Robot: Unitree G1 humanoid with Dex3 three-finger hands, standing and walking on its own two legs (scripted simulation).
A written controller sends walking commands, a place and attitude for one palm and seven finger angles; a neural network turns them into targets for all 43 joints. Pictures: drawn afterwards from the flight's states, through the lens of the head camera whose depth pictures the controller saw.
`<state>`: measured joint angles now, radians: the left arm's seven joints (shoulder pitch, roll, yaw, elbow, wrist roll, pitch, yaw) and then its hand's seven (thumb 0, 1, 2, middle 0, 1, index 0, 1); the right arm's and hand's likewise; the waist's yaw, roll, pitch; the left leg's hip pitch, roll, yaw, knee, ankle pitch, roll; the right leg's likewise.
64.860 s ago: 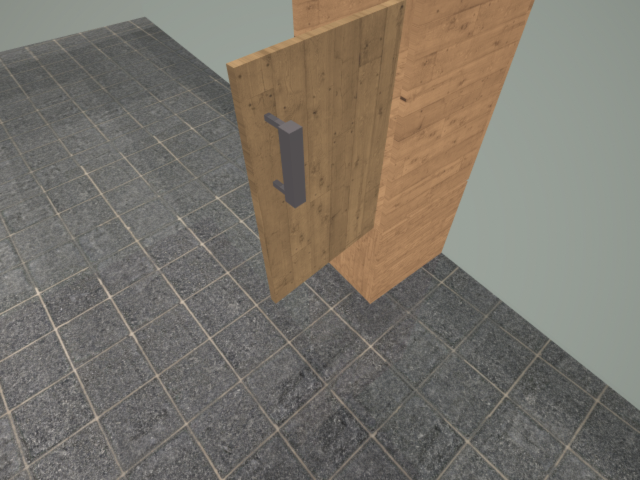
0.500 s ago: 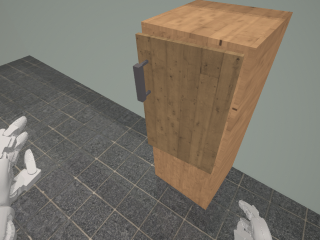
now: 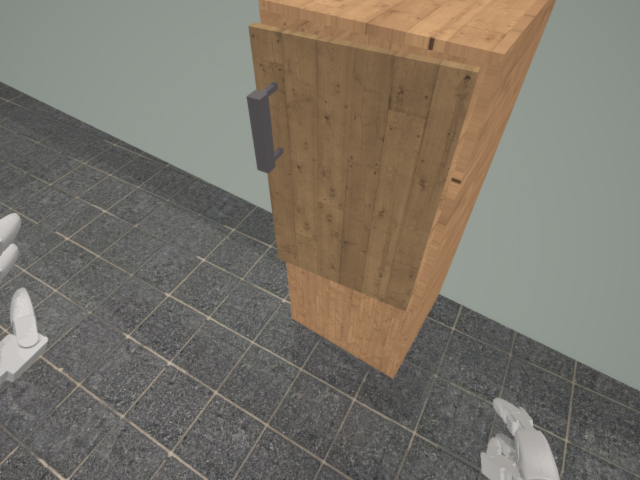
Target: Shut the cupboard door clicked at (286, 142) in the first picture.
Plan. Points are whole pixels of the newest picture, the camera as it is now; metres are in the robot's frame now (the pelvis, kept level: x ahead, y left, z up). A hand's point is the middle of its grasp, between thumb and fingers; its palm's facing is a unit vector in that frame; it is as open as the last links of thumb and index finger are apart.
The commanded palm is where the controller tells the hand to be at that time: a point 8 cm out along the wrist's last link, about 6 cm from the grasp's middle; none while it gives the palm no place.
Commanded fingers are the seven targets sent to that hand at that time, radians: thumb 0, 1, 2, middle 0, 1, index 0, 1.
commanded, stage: step back with the hand held close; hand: left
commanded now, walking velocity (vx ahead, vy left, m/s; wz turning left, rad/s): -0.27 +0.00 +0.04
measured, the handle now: (269, 128) +0.68 +0.13 +0.09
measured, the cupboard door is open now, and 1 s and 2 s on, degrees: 6 6 6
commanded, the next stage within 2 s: stop stepping back and stand still in 0.92 s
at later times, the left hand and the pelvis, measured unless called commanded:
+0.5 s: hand out of the picture +0.11 +0.27 +0.17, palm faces +0.48 -0.78 -0.40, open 7.4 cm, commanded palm +0.04 +0.31 +0.18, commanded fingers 0.00 0.90 0.90 -0.20 -0.30 -0.20 -0.30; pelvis -0.08 +0.00 -0.01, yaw +2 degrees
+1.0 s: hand out of the picture +0.01 +0.31 +0.17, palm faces +0.50 -0.76 -0.41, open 7.4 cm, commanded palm -0.06 +0.33 +0.18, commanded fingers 0.00 0.90 0.90 -0.20 -0.30 -0.20 -0.30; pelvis -0.18 +0.02 -0.01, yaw +4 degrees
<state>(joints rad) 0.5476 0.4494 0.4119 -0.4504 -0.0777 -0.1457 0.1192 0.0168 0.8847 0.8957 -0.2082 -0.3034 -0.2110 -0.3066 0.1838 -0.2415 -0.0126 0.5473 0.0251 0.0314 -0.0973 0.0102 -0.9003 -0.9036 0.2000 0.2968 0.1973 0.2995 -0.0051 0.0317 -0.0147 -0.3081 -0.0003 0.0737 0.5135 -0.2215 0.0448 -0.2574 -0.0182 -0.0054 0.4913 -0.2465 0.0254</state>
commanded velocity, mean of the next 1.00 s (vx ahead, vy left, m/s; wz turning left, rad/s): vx -0.36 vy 0.00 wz -0.03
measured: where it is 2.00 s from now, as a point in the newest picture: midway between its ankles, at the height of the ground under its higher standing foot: outside the picture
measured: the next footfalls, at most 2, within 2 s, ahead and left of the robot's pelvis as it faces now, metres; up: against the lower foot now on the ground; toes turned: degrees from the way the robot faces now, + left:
right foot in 0.62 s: -0.05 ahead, -0.13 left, +0.00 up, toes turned +8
left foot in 0.86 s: -0.03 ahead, +0.10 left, +0.00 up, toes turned +6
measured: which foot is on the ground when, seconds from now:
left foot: down 0.00-0.72, up 0.74-0.84, down 0.86-1.00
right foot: down 0.00-0.52, up 0.54-0.60, down 0.62-0.88, up 0.90-1.00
